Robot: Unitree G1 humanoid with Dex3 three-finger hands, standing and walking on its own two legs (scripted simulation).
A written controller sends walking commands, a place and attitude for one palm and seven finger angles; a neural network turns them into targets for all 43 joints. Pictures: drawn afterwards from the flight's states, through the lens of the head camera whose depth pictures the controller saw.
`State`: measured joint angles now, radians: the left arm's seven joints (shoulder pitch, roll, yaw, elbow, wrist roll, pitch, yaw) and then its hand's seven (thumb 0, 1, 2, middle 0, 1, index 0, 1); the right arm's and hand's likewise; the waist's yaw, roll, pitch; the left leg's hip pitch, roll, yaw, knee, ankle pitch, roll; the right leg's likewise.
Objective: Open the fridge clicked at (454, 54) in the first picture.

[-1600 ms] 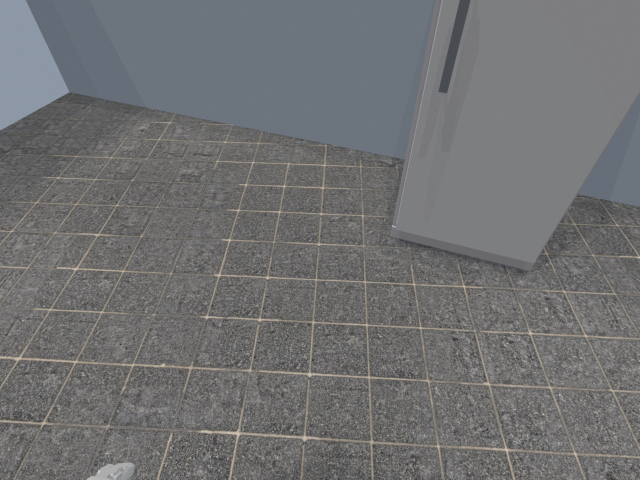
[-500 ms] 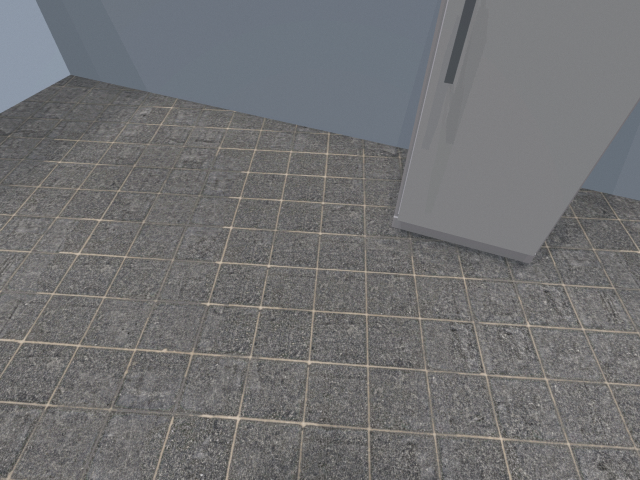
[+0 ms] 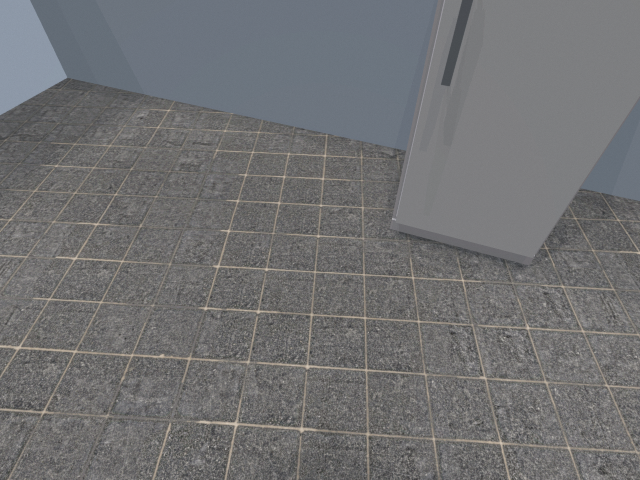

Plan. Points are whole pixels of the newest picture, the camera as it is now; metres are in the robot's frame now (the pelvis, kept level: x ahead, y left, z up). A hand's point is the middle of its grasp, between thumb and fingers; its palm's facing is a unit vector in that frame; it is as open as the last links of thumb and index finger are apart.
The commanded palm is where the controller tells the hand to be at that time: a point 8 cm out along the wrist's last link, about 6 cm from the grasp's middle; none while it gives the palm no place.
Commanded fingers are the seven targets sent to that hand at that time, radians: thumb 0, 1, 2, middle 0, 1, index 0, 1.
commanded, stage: walk to a spot facing it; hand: left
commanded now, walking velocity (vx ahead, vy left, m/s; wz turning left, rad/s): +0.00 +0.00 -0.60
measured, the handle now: (463, 17) +1.17 -0.30 +0.13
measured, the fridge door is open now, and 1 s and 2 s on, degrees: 0 0 0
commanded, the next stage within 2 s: none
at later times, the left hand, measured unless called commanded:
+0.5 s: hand out of the picture +0.05 +0.14 -0.17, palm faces -0.15 -0.96 -0.23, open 7.3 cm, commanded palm none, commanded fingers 0.00 0.90 0.90 -0.20 -0.30 -0.20 -0.30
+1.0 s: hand (249, 375) +0.33 +0.15 -0.20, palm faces -0.41 -0.89 -0.18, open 7.4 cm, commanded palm none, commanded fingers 0.00 0.90 0.90 -0.20 -0.30 -0.20 -0.30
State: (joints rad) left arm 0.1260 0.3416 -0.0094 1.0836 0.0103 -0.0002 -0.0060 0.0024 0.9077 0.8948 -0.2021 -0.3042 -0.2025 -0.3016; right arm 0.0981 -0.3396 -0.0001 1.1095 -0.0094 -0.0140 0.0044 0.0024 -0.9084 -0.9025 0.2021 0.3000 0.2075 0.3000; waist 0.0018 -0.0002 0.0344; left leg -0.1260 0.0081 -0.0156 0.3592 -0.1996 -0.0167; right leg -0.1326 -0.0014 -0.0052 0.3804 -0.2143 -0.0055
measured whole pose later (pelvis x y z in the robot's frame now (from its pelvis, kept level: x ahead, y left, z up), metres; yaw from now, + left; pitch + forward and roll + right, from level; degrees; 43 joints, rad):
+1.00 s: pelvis +0.26 -0.04 -0.02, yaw -31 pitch -1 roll -1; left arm 0.38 0.22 0.08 1.05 0.02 -0.01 -0.01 0.00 0.91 0.90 -0.20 -0.30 -0.20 -0.30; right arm 0.13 -0.13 -0.02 0.93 -0.02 -0.08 0.00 0.00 -0.91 -0.90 0.20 0.30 0.21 0.30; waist 0.04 -0.05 0.06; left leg -0.33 0.06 0.18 0.63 -0.28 0.05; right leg -0.35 0.02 0.04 1.25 -0.40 -0.03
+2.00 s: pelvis +0.49 -0.09 -0.01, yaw -64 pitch -1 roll -2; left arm 0.23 0.28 0.11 0.91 0.03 0.08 -0.02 0.00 0.91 0.90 -0.20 -0.30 -0.20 -0.30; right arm 0.13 -0.16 -0.02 0.87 -0.02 0.01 -0.01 0.00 -0.91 -0.90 0.20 0.30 0.21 0.30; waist 0.04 -0.06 0.06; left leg -0.28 0.10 0.14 0.58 -0.28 0.02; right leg -0.51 0.03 0.04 1.12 -0.44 0.05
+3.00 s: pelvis +0.47 -0.14 -0.01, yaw -98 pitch +0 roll +0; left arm 0.38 0.20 0.06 0.99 0.02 0.01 -0.01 0.00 0.91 0.89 -0.20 -0.30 -0.20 -0.30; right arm 0.09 -0.23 -0.06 0.88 -0.02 0.01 0.01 0.00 -0.91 -0.90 0.20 0.30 0.20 0.30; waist 0.08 -0.02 0.04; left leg -0.39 0.03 0.01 0.71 -0.38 -0.07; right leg -0.16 0.09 0.18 0.44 -0.27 -0.03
